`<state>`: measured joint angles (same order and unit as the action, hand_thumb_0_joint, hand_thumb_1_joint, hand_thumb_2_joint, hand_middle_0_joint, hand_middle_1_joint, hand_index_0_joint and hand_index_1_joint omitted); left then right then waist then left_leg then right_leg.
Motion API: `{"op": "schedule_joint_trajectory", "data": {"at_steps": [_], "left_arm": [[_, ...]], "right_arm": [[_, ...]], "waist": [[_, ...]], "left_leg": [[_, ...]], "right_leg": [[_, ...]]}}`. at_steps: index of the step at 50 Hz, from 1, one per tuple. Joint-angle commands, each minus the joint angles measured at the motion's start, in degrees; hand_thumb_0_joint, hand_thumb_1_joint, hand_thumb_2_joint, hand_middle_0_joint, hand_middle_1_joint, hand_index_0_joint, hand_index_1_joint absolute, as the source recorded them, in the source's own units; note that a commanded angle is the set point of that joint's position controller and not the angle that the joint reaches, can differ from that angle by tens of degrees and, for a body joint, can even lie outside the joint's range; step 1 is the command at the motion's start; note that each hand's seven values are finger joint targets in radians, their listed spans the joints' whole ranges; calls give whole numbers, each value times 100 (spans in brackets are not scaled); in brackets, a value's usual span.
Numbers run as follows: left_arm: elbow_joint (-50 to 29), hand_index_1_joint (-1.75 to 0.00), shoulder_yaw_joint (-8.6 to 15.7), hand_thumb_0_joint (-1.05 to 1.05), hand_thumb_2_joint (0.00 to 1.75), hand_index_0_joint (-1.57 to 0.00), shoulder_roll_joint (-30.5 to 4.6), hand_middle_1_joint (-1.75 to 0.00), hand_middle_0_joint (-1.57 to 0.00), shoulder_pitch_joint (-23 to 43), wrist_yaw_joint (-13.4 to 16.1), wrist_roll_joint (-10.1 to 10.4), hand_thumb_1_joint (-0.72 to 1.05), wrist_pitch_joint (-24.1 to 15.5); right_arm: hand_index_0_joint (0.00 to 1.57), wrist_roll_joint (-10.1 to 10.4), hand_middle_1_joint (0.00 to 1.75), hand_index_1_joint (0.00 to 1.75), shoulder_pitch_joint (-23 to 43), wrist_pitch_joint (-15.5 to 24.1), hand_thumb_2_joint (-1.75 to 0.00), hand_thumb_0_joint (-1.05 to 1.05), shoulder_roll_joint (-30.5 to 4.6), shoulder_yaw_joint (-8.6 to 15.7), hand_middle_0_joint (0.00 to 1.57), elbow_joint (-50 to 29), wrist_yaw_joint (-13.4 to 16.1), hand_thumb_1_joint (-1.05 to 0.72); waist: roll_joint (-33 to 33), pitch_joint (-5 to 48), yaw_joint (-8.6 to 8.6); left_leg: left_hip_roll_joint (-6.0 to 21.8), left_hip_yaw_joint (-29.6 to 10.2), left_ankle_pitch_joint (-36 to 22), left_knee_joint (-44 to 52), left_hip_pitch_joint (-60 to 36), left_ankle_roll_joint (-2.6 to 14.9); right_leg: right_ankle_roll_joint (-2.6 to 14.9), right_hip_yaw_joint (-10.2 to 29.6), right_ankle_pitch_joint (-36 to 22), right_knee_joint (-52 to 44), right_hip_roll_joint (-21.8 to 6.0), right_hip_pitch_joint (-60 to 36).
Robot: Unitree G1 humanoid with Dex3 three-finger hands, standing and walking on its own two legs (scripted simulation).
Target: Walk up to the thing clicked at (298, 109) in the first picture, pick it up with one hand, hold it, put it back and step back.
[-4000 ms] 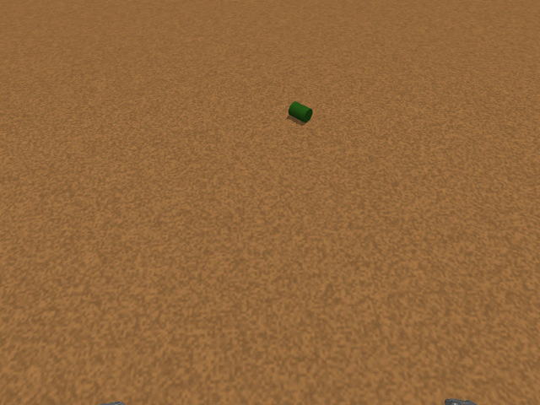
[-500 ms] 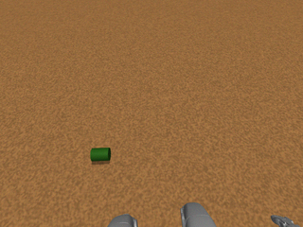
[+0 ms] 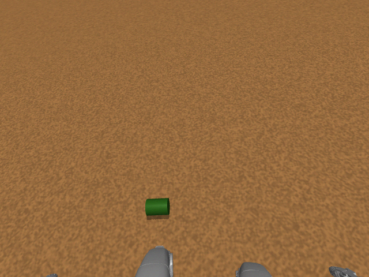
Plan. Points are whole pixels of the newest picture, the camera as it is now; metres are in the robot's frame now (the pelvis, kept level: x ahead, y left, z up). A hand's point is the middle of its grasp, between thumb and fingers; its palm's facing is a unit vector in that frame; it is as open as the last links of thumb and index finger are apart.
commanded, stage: walk up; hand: left
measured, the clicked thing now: (157, 206) +0.52 +0.25 -0.70
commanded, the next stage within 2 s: none
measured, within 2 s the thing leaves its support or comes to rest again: neither
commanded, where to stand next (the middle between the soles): +0.14 +0.02 m, yaw -2 degrees
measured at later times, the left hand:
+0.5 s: hand (70, 259) +0.17 +0.35 -0.16, palm faces -0.10 -0.92 -0.38, open 7.4 cm
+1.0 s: hand (82, 256) +0.18 +0.31 -0.14, palm faces -0.12 -0.93 -0.35, open 7.4 cm
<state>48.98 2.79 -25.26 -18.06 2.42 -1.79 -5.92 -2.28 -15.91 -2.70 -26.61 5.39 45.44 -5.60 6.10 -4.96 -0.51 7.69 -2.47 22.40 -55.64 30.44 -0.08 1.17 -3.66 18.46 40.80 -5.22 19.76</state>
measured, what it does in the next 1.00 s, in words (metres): steps on the spot: left foot, then right foot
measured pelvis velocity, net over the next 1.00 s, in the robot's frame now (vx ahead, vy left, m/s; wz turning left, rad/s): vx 0.06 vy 0.05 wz -0.08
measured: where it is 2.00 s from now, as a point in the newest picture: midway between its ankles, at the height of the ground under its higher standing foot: outside the picture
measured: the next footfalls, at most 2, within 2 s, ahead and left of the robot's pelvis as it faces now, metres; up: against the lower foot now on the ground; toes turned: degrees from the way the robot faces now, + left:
left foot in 0.08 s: +0.13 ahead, +0.16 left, +0.00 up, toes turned -1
right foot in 0.36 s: +0.11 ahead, -0.08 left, +0.00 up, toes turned -3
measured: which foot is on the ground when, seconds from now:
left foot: up 0.00-0.06, down 0.08-1.00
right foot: down 0.00-0.08, up 0.10-0.34, down 0.36-1.00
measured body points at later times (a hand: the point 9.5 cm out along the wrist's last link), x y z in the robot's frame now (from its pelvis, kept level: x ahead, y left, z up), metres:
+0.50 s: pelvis +0.06 +0.08 -0.01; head +0.11 +0.09 +0.44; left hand +0.18 +0.40 -0.13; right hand +0.13 -0.25 -0.12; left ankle +0.09 +0.21 -0.71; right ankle +0.08 -0.04 -0.71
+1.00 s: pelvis +0.06 +0.05 +0.01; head +0.09 +0.05 +0.46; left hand +0.18 +0.35 -0.11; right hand +0.07 -0.28 -0.11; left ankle +0.09 +0.20 -0.71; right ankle +0.08 -0.04 -0.71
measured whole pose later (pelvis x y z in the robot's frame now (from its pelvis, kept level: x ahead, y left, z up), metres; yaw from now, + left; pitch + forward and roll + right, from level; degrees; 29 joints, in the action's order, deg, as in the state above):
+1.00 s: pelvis +0.06 +0.05 +0.01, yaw -5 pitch -2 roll +1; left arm 55.7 2.7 -22.4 -7.0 -2.8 -1.7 2.1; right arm -0.7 -12.4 2.1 -23.7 0.7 61.1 1.7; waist -1.5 -5.1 0.4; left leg 3.0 1.3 18.5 -37.3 17.8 0.0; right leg 3.1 -1.8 18.2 38.8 0.9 19.1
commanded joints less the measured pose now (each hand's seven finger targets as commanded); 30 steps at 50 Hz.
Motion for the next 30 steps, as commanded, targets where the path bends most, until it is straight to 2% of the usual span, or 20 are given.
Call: {"op": "schedule_joint_trajectory", "data": {"at_steps": [1,2,3,4,5,6,7,8,10,13,16,18,19,20,21,22,25,26,29,30], "left_arm": [[-387,-30,476,0,90,-20,-1694,-30,-20,410,-35,-1,90,49],[-381,-30,390,0,90,-20,-1476,-30,-20,533,-51,-43,90,125],[-300,-30,271,0,90,-20,-1055,-30,-20,441,-42,-31,90,210],[-320,-30,116,0,90,-20,-561,-30,-20,361,-41,72,90,245],[-306,-30,159,0,90,-20,-865,-30,-20,238,32,119,90,257],[-142,-30,228,0,90,-20,-1276,-30,-20,425,47,98,90,236],[35,-30,262,0,90,-20,-1310,-30,-20,279,20,136,90,231],[252,-30,264,0,90,-20,-1223,-30,-20,87,-1,177,90,233],[493,-30,271,0,90,-20,-1139,-30,-20,-77,-69,195,90,286],[403,-30,311,0,90,-20,-1074,-30,-20,217,-147,111,90,405],[266,-30,360,0,90,-20,-1047,-30,-20,400,-191,54,90,506],[237,-30,406,0,90,-20,-1198,-30,-20,426,-202,6,90,493],[127,-30,432,0,90,-20,-1366,-30,-20,654,-232,2,90,485],[63,-30,444,0,90,-20,-1342,-30,-20,841,-270,67,90,515],[7,-30,398,0,90,-20,-1239,-30,-20,910,-287,99,90,538],[13,-30,335,0,90,-20,-1128,-30,-20,912,-288,111,90,560],[61,-30,296,0,90,-20,-1012,-30,-20,950,-282,79,90,617],[66,-30,302,0,90,-20,-1029,-30,-20,1038,-291,48,90,613],[109,-30,339,0,90,-20,-1093,-30,-20,999,-328,26,90,602],[104,-30,347,0,90,-20,-1136,-30,-20,1034,-342,24,90,601]], "right_arm": [[20,130,30,30,-609,242,-90,0,-893,361,20,35,188,-90],[20,124,30,30,-1096,283,-90,0,-919,388,20,267,288,-90],[20,102,30,30,-1122,329,-90,0,-943,363,20,381,393,-90],[20,8,30,30,-1178,403,-90,0,-1353,375,20,300,455,-90],[20,126,30,30,-440,456,-90,0,-1895,382,20,-18,468,-90],[20,147,30,30,146,465,-90,0,-1923,389,20,-59,486,-90],[20,110,30,30,320,504,-90,0,-1642,304,20,-93,531,-90],[20,82,30,30,322,552,-90,0,-1538,236,20,-10,581,-90],[20,125,30,30,352,618,-90,0,-1506,183,20,149,615,-90],[20,150,30,30,263,644,-90,0,-1492,131,20,247,693,-90],[20,224,30,30,239,652,-90,0,-1460,97,20,276,801,-90],[20,279,30,30,234,656,-90,0,-1318,30,20,258,846,-90],[20,319,30,30,90,670,-90,0,-1211,28,20,285,868,-90],[20,324,30,30,109,673,-90,0,-1194,29,20,360,901,-90],[20,311,30,30,100,684,-90,0,-1207,28,20,446,922,-90],[20,294,30,30,188,698,-90,0,-1256,37,20,489,920,-90],[20,245,30,30,272,710,-90,0,-1348,36,20,581,907,-90],[20,233,30,30,275,704,-90,0,-1367,45,20,596,903,-90],[20,236,30,30,487,678,-90,0,-1271,-15,20,645,887,-90],[20,248,30,30,569,657,-90,0,-1192,-39,20,670,878,-90]], "waist": [[-1624,293,264],[-1234,479,539],[-514,502,571],[926,334,612],[943,179,367],[279,-87,201],[-139,-87,70],[57,107,49],[567,304,5],[535,535,68],[366,729,0],[-110,921,-51],[-565,1121,92],[-731,1224,144],[-664,1267,147],[-514,1276,122],[-377,1148,82],[-370,1074,109],[-367,950,9],[-495,854,2]], "left_leg": [[-470,931,-572,1127,-1678,-12],[-674,1006,-454,1286,-2297,-35],[-694,771,-97,1792,-2479,-18],[537,-1402,1070,3115,-1849,382],[1661,-3436,1837,4098,-1001,1238],[1701,-3469,2002,4040,-602,1546],[1392,-2594,1299,3493,-813,1372],[1154,-2104,545,3092,-1093,1215],[1045,-1531,-763,2771,-1074,1081],[1072,-1252,-2424,2369,-1225,1101],[1092,-1146,-3246,1990,-1512,1024],[912,-919,-3120,1616,-1243,802],[489,-494,-2517,1502,-1074,551],[159,-183,-1823,1503,-1081,392],[121,-135,-1604,1564,-1206,371],[214,-249,-1640,1733,-1349,449],[780,-825,-1861,2097,-1563,850],[809,-850,-1870,2106,-1480,872],[553,-432,-1257,2056,-1071,619],[294,-183,-823,1978,-875,473]], "right_leg": [[858,750,1556,-1245,-585,1456],[689,579,1628,-407,-439,1769],[494,268,1350,600,-245,1982],[135,-33,1153,2168,328,2209],[74,547,1402,2296,493,2120],[54,762,1300,2512,191,1883],[40,784,1105,2329,80,1814],[45,803,1021,2059,20,1730],[103,532,946,1596,-3,1156],[120,338,874,1103,154,655],[209,301,392,521,239,498],[298,573,-1266,78,58,-79],[460,913,-2145,59,-211,-287],[604,1092,-2432,128,-309,-325],[631,1070,-2653,226,-329,-316],[545,916,-2696,366,-222,-186],[287,603,-1787,512,4,163],[282,604,-1598,440,29,165],[407,824,-1383,-8,-42,-192],[528,1102,-1107,-262,-115,-194]]}}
